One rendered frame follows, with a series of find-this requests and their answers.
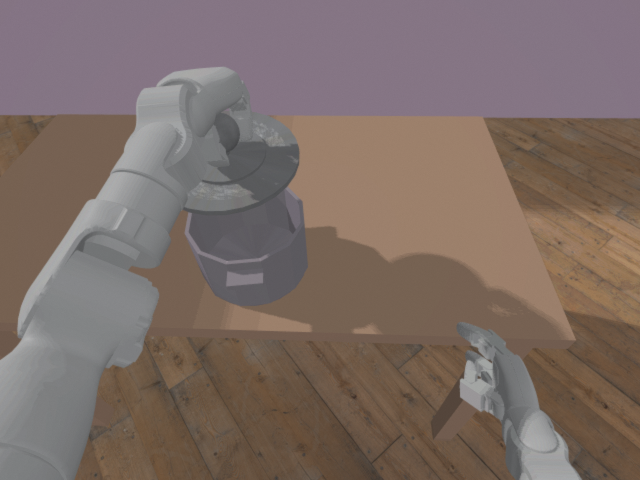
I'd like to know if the knob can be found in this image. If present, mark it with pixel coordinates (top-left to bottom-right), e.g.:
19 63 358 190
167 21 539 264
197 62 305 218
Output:
214 113 240 153

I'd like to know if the robot left upper arm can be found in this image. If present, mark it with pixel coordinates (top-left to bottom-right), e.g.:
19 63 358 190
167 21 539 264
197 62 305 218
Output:
0 250 159 480

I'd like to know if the lid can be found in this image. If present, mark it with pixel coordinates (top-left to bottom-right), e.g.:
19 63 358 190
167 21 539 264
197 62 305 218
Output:
183 111 299 215

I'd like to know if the table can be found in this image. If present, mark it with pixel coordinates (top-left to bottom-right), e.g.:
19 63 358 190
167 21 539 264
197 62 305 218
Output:
0 114 576 441

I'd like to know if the left robot hand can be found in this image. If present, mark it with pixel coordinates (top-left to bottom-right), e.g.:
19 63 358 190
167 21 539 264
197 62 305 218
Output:
156 67 253 167

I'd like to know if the right robot hand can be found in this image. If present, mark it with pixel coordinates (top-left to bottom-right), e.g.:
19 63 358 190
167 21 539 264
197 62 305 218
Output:
457 322 540 424

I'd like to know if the robot left forearm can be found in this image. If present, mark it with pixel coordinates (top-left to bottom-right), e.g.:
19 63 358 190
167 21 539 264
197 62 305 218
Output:
17 77 216 339

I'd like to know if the robot right forearm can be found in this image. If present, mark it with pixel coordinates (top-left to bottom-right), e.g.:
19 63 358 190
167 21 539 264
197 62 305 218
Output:
502 406 582 480

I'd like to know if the pot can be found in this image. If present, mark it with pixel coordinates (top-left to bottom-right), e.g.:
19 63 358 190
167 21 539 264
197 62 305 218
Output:
185 186 308 306

